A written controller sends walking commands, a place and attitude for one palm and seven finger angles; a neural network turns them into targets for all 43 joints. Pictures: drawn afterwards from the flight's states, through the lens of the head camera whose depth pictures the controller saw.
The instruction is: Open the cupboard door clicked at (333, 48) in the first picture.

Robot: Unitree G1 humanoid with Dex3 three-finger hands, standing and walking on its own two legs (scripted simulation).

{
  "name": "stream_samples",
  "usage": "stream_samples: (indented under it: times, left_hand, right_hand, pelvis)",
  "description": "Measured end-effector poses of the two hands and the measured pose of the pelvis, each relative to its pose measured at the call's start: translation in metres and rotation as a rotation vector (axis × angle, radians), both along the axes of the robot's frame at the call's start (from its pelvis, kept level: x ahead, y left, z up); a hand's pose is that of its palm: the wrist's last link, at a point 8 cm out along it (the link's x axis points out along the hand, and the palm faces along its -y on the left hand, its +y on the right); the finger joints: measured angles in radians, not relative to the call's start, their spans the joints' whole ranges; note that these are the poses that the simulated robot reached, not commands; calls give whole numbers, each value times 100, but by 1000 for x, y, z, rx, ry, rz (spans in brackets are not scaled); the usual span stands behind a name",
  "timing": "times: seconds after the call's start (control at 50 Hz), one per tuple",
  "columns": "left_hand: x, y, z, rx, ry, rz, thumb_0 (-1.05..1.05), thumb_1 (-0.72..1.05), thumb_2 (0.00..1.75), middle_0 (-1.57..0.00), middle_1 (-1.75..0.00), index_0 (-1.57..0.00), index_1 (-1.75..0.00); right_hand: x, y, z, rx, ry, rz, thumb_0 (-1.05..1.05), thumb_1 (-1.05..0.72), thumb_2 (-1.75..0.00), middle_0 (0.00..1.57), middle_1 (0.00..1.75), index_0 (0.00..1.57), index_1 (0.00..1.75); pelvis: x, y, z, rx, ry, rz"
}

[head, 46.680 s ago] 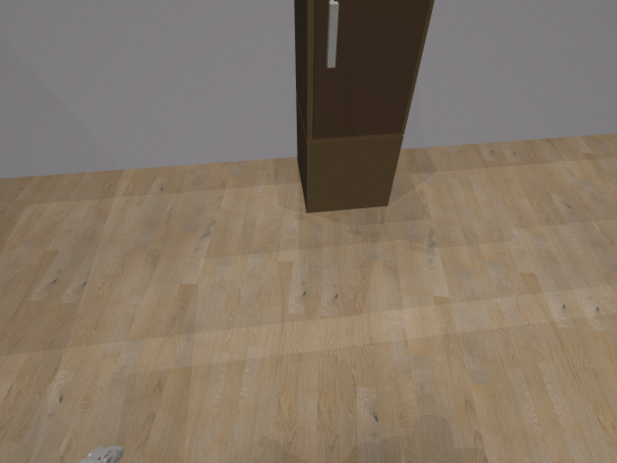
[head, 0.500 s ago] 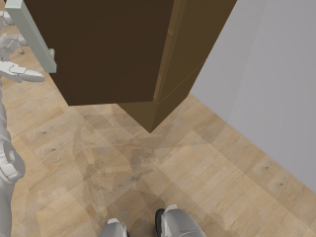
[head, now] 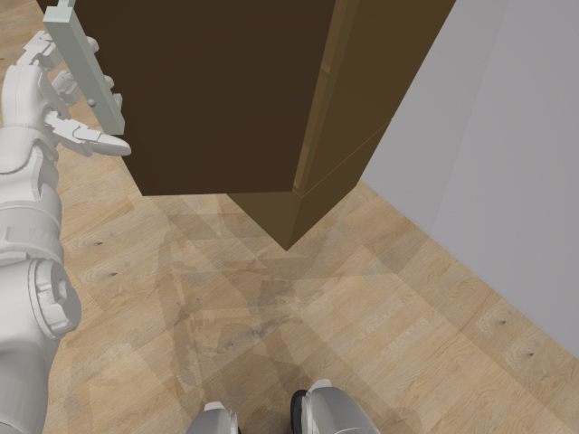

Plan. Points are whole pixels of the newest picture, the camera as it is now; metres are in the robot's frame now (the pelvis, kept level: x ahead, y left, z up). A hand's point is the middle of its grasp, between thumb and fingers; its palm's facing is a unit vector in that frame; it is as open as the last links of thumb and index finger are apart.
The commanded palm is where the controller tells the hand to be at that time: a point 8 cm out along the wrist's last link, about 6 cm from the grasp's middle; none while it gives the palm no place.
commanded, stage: slide the fingers in behind the handle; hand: left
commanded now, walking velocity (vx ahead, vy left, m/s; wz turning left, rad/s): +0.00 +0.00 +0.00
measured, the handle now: (94, 68) +0.58 +0.21 +0.09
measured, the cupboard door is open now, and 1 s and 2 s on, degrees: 50 50 60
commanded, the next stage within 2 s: close the thumb around the handle in 0.66 s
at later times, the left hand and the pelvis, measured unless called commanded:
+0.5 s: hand (108, 101) +0.53 +0.19 +0.09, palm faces +0.00 -1.00 -0.01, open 14.0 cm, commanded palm +0.50 +0.23 +0.09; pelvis +0.00 -0.01 +0.00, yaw +0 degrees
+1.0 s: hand (104, 103) +0.52 +0.19 +0.09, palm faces -0.01 -1.00 -0.01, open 12.4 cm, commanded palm +0.50 +0.23 +0.09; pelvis +0.00 +0.00 +0.00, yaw +0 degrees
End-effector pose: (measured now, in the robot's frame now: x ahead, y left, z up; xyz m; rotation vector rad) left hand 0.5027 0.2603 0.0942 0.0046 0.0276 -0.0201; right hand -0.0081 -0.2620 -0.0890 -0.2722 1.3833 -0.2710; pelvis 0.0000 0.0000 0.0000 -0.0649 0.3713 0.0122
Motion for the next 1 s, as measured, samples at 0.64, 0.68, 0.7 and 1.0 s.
stream_samples:
  times: [0.64, 0.68, 0.7, 1.0]
  left_hand:
    - [3, -18, -1, 4, 14, 13, -1, -50, 30, -30, -120, -30, -120]
    - [3, -17, -1, 2, 12, 14, -1, -50, 30, -30, -120, -30, -120]
    - [3, -17, -1, 2, 11, 14, -1, -50, 30, -30, -120, -30, -120]
    - [1, -14, -2, 7, 14, 14, -1, -25, 41, -32, -122, -32, -122]
  right_hand:
    - [-22, -6, 1, 9, 26, -28, 0, -91, -90, 20, 30, 20, 30]
    - [-20, -6, 1, 7, 23, -26, 0, -91, -90, 20, 30, 20, 30]
    - [-20, -6, 2, 7, 21, -26, 0, -91, -90, 20, 30, 20, 30]
    - [-12, 1, -1, 21, 12, -18, 0, -91, -90, 20, 30, 20, 30]
  pelvis:
    - [-3, -7, 1, 11, -1, -10]
    - [-3, -7, 1, 10, 0, -10]
    - [-2, -7, 1, 10, 1, -11]
    - [0, -3, 1, 7, -3, -6]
